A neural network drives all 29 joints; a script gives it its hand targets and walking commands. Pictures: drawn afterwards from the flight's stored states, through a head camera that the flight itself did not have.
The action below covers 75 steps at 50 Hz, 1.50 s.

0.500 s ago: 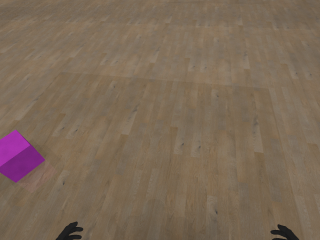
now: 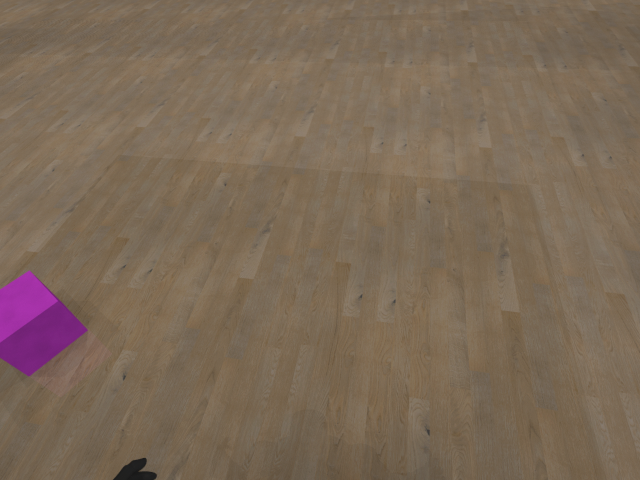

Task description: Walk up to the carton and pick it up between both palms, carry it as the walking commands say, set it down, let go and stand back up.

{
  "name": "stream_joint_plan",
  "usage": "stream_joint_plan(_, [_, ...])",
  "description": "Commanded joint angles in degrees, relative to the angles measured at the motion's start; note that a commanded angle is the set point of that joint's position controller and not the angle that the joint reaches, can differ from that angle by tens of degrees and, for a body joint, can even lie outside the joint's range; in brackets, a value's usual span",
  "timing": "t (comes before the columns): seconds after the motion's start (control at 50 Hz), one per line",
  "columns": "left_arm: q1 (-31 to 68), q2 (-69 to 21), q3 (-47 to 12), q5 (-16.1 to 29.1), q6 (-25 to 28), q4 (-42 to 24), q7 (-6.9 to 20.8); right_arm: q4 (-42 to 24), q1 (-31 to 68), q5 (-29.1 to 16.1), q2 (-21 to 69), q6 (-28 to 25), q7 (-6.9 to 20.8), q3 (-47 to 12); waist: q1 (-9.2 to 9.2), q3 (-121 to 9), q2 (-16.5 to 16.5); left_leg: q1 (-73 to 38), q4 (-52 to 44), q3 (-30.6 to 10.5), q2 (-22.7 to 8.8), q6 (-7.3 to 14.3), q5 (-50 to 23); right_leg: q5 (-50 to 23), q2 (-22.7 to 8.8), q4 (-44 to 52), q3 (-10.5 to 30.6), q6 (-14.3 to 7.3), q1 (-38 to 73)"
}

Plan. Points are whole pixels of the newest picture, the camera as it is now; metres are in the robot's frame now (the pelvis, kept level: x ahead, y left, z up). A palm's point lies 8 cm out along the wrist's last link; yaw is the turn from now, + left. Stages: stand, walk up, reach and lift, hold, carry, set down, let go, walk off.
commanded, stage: stand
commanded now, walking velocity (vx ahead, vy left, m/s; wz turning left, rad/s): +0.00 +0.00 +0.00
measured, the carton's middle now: (29, 322) +0.73 +1.10 -0.68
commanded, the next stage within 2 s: walk up in 0.80 s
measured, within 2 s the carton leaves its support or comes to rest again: neither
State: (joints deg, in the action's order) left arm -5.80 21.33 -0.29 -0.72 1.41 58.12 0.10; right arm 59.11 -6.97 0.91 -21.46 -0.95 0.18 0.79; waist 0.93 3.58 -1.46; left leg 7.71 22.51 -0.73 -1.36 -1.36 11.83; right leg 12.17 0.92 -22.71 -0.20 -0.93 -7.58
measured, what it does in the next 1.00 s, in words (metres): stands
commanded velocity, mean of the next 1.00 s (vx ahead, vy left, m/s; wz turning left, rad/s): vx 0.00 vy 0.00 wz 0.00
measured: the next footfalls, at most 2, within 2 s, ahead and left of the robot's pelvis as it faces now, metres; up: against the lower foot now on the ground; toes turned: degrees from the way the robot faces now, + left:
left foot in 1.32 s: +0.13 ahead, +0.25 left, +0.00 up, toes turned +24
right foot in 1.58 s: +0.23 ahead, +0.08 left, +0.00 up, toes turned +24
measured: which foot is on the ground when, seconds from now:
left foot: down 0.00-1.00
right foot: down 0.00-1.00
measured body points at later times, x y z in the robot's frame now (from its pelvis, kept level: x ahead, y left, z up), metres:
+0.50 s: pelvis +0.00 +0.00 +0.00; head +0.00 -0.01 +0.45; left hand +0.10 +0.31 -0.11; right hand +0.08 -0.31 -0.13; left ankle +0.01 +0.14 -0.74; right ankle +0.00 -0.11 -0.74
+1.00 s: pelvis +0.01 +0.00 +0.00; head +0.01 -0.01 +0.45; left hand +0.10 +0.32 -0.11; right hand +0.10 -0.31 -0.13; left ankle +0.01 +0.13 -0.74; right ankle +0.01 -0.11 -0.74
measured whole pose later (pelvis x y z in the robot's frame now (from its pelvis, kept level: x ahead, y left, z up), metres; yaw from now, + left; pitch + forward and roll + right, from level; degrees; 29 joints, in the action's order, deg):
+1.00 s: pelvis +0.01 +0.00 +0.00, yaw +0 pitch -2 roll +0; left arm -6.5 21.6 0.8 -0.6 1.2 60.6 0.2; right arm 60.7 -6.2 1.1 -22.4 -0.2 0.9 0.8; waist 0.5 2.7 -1.7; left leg 7.7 21.1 -0.6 -1.4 -0.5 11.2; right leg 11.2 1.0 -20.5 -0.1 -0.9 -7.1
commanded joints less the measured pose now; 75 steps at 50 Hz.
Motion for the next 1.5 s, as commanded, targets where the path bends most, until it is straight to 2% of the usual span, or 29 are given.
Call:
stream_joint_plan(0.0, [3.36,11.11,2.69,0.09,0.48,-2.7,-0.34,-2.62,2.75,-0.77,-9.67,-1.06,-0.68,1.45,-0.62,-0.91,0.97,1.96,-3.92,-3.51,-5.32,3.09,-5.68,-4.69,-7.44,5.5,6.95,-1.33,-0.64])
stream_joint_plan(0.06, [2.8,9.73,2.53,0.51,0.57,-2.16,-0.36,-2.71,3.23,-0.14,-9.33,-1.08,-0.48,1.82,-0.62,-8.39,3.87,-2.36,-4.08,-3.61,-6.59,2.67,-9.58,-12.01,-7.14,3.34,5.26,-1.16,3.41])
stream_joint_plan(0.08, [3.85,11.0,2.84,0.1,0.54,-2.19,-0.53,-2.24,4.07,-0.2,-10.47,-1.16,-0.2,1.93,-0.73,-6.75,-0.61,-1.86,-3.98,-4.01,-5.48,2.41,-9.81,-11.0,-7.14,3.47,5.59,-0.94,2.48])
stream_joint_plan(0.12, [3.11,8.43,2.44,-0.15,0.81,-2.21,-0.43,-1.5,3.19,-0.24,-10.02,-1.2,-0.47,1.93,-1.02,-2.96,-0.72,0.91,-3.82,-3.1,-6.01,2.11,-6.17,-10.65,-7.31,5.66,6.84,-0.84,0.53])
stream_joint_plan(0.28, [3.83,10.43,2.53,-0.56,0.32,-0.35,-0.58,-0.77,2.31,0.41,-10.31,-0.61,-0.1,2.21,0.16,-2.17,2.56,-0.02,-4.85,-2.38,-5.08,2.28,-0.28,3.1,-7.6,9.06,7.68,-0.56,-2.54])
stream_joint_plan(0.4, [1.69,9.86,2.91,0.35,0.96,-0.15,-0.42,-0.97,2.2,-0.17,-11.38,-1.12,-0.92,1.64,-1.66,-5.25,-1.31,0.02,-4.92,-3.3,-6.25,2.95,-6.16,-8.56,-7.93,6.17,7.41,-0.74,3.64])
stream_joint_plan(0.44, [4.74,9.49,2.83,-0.03,0.53,-0.7,-0.03,-1.03,3.25,-0.34,-9.82,-0.69,-1.11,1.34,-0.18,-6.33,2.91,-1.84,-5.11,-3.68,-6.57,2.44,-6.45,-7.93,-7.42,5.65,6.72,-0.69,1.71])
stream_joint_plan(0.48, [1.34,10.24,2.21,0.31,0.62,0.0,-0.29,-0.57,2.65,-0.1,-10.37,-0.8,-0.72,1.23,-0.84,-4.56,-2.34,-0.98,-5.11,-4.61,-7.0,3.29,-3.8,-6.06,-7.92,6.22,7.3,-0.9,0.99])
stream_joint_plan(0.5, [3.0,12.07,3.04,0.47,0.21,0.48,-0.46,-1.75,4.54,-0.57,-9.39,-0.39,-0.56,1.1,-0.29,-4.4,3.57,-2.2,-5.51,-4.22,-6.97,3.23,-3.79,-3.78,-7.0,6.48,7.34,-0.57,-1.15])
stream_joint_plan(0.64, [2.23,11.64,2.54,0.65,0.83,0.01,-0.44,-1.24,4.0,-0.11,-10.18,-0.55,-0.28,1.56,-1.13,-3.49,-0.9,-0.14,-5.56,-3.74,-6.03,2.59,-4.04,-9.69,-7.51,7.32,7.37,-0.57,0.21])
stream_joint_plan(0.7, [2.37,12.7,3.01,0.01,0.23,1.55,-0.67,-0.09,2.18,-0.6,-11.76,-0.89,-0.46,0.97,-0.85,-2.13,3.11,-0.29,-5.83,-4.33,-6.48,3.02,-7.65,-9.64,-7.3,5.96,6.52,-0.74,0.97])
stream_joint_plan(0.86, [1.42,10.62,2.15,0.34,0.71,0.05,-0.06,0.07,3.33,-0.11,-11.27,-1.11,-0.7,1.03,-1.41,-5.5,-0.71,-1.26,-7.11,-5.28,-6.86,2.94,-5.45,-6.59,-7.31,5.94,6.58,-0.85,1.36])
stream_joint_plan(0.92, [2.9,11.57,2.54,-0.18,0.38,-0.02,-0.62,-0.34,3.7,-0.36,-10.2,-0.69,-0.44,1.43,-0.12,-7.16,3.46,-3.64,-5.71,-3.15,-6.62,2.67,-8.87,-11.69,-7.65,5.45,5.47,-0.55,1.32])
stream_joint_plan(0.94, [0.55,11.61,3.09,0.62,0.53,0.52,-0.5,-0.51,4.1,-0.25,-11.59,-0.75,-0.42,1.1,-2.41,-5.48,1.71,-2.36,-5.39,-3.05,-6.35,3.07,-7.94,-12.16,-7.95,6.82,7.09,-0.87,1.12])
stream_joint_plan(0.96, [1.85,10.94,1.96,-0.08,0.52,0.35,-0.57,-0.29,3.93,-0.75,-10.69,-0.85,-0.4,1.54,0.09,-5.23,0.91,-3.17,-6.12,-3.26,-6.11,2.81,-7.63,-13.8,-7.86,5.46,6.47,-0.96,1.59])
stream_joint_plan(0.98, [-4.87,20.21,8.53,0.27,1.26,-1.66,-0.98,-7.37,4.45,2.27,-14.18,1.51,3.01,4.23,-4.92,-4.22,-1.95,18.5,5.65,-4.66,-1.95,6.76,-2.23,-1.93,-9.23,-1.8,2.21,-2.68,16.78])
stream_joint_plan(1.0, [-13.73,22.92,9.7,0.11,1.76,-1.02,-1.75,-11.33,7.29,2.66,-12.83,2.4,4.78,3.99,-7.22,-7.19,4.36,26.73,13.8,-0.01,0.12,6.04,6.71,1.09,-19.11,2.16,11.5,-7.52,22.76])
stream_joint_plan(1.02, [-13.12,23.52,10.44,-0.57,2.26,-3.2,-2.08,-14.54,9.2,3.43,-12.16,3.24,5.47,4.49,-8.44,-5.08,5.0,34.21,25.56,-1.0,-3.58,5.16,14.5,-1.8,-29.74,7.22,16.18,-12.53,19.27])
stream_joint_plan(1.08, [-3.43,20.34,10.02,-0.5,3.16,-11.27,-2.47,-17.78,4.7,3.59,-14.81,4.36,7.53,6.34,-3.22,1.0,4.31,33.16,31.71,-7.01,-11.35,1.33,10.63,9.01,-30.79,10.42,10.1,-14.77,3.99])
stream_joint_plan(1.14, [-3.37,18.48,10.31,-1.96,4.04,-13.32,-1.97,-17.71,4.23,2.92,-14.36,3.21,9.68,7.69,-2.92,1.73,3.59,26.91,27.82,-0.35,-8.91,0.08,5.0,9.39,-24.43,9.94,0.26,-11.38,-2.98])
stream_joint_plan(1.18, [-5.32,18.42,9.99,-1.9,4.58,-13.39,-1.82,-18.55,2.89,1.05,-10.33,2.76,10.15,6.26,-2.73,-0.92,8.27,21.59,19.86,3.21,-5.59,1.69,0.93,-5.64,-18.05,7.24,-7.86,-8.24,-1.52])
stream_joint_plan(1.22, [-7.01,19.28,10.14,-0.9,4.04,-13.51,-1.53,-19.67,3.1,1.04,-11.91,2.89,10.43,6.35,-3.18,-1.82,7.89,18.26,19.47,6.06,-4.73,1.99,-0.02,-9.48,-20.12,1.46,-10.7,-8.16,-4.56])
stream_joint_plan(1.26, [-3.24,21.49,9.78,-1.32,3.47,-15.17,-1.01,-19.11,-0.67,0.3,-13.12,2.68,9.93,7.34,0.59,-3.17,10.19,8.65,17.41,10.34,-2.69,4.02,2.79,-1.55,-18.72,-2.66,-11.08,-7.79,-9.57])
stream_joint_plan(1.3, [-6.23,17.68,8.21,-0.87,3.39,-15.59,-1.04,-15.74,-13.66,1.39,-17.26,2.74,8.22,9.39,5.98,-10.35,-3.44,-9.38,8.57,7.22,1.12,7.3,11.81,-2.64,-12.38,-29.77,-16.97,-4.2,-15.55])
stream_joint_plan(1.32, [-4.94,14.51,6.57,-0.02,3.36,-18.31,-0.92,-17.14,-15.75,1.32,-24.71,2.81,7.35,10.62,8.69,-8.72,-18.59,-12.95,-4.23,-25.33,-12.52,15.84,22.04,17.13,-3.67,-44.62,-14.78,1.13,-34.24])
stream_joint_plan(1.34, [-5.69,17.58,6.68,0.51,3.26,-18.6,-0.93,-18.47,-12.68,-0.3,-25.93,3.04,6.84,10.51,6.47,-11.33,-12.8,-7.46,-12.09,-35.5,-18.16,19.27,30.71,22.17,-5.49,-47.59,-1.57,0.57,-32.52])
stream_joint_plan(1.38, [-8.72,19.68,7.18,0.64,3.82,-15.58,-0.32,-20.75,-4.56,0.17,-21.12,2.83,6.31,9.17,1.59,-0.62,-9.63,6.61,-10.67,-23.43,-13.78,16.25,27.62,17.66,-9.3,-40.87,-2.04,0.28,-26.74])
stream_joint_plan(1.42, [-14.7,19.38,7.52,0.31,3.19,-12.37,-0.28,-24.26,0.24,0.52,-17.35,3.0,6.24,7.97,-1.04,-2.51,-8.61,11.54,-7.78,-15.92,-7.57,13.03,19.75,16.13,-6.4,-31.91,-2.69,0.71,-19.03])
stream_joint_plan(1.48, [-15.98,17.94,7.48,-0.38,3.39,-11.9,-0.52,-24.96,-4.52,1.97,-17.19,1.98,7.05,8.66,0.13,-4.66,-11.68,11.09,-8.22,-18.21,-7.71,13.9,23.84,16.42,-4.2,-23.65,-4.08,0.44,-15.28])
